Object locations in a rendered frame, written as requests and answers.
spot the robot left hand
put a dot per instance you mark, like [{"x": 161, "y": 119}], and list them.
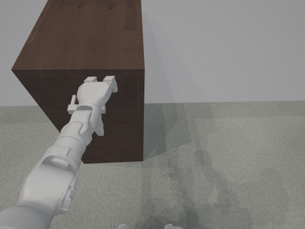
[{"x": 97, "y": 93}]

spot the robot left upper arm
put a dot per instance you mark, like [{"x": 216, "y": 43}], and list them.
[{"x": 49, "y": 192}]

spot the handle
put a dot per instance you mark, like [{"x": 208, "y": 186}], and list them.
[{"x": 72, "y": 106}]

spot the left robot forearm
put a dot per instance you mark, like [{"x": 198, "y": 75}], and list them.
[{"x": 70, "y": 145}]

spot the drawer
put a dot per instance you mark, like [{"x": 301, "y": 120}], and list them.
[{"x": 56, "y": 91}]

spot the cabinet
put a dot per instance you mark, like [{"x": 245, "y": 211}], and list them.
[{"x": 91, "y": 37}]

